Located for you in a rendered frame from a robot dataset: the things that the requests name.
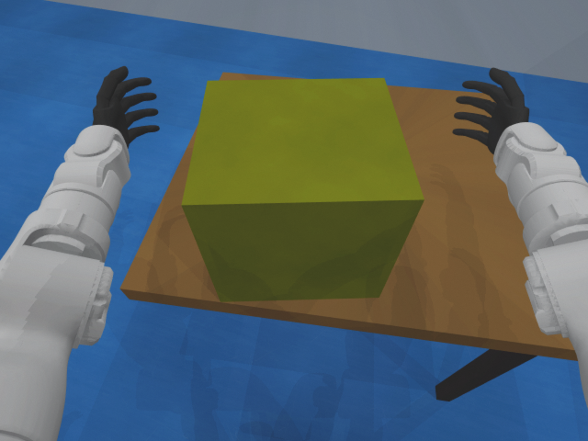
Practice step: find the robot right forearm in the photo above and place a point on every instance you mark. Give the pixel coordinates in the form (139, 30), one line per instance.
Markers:
(545, 186)

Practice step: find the robot right upper arm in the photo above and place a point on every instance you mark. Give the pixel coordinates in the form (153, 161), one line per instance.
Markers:
(557, 287)

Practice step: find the robot right hand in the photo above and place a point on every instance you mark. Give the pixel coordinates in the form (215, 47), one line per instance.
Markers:
(509, 110)

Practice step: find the table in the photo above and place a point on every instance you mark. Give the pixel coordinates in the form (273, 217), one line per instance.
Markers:
(459, 278)

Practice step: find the robot left forearm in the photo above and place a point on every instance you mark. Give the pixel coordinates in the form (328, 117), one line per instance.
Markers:
(80, 205)

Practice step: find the carton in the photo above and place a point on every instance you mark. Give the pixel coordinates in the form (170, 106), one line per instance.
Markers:
(300, 189)

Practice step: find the robot left upper arm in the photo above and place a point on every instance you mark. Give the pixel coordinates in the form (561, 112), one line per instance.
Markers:
(50, 302)

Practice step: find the robot left hand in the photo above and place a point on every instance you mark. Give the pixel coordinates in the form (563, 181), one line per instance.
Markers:
(111, 105)

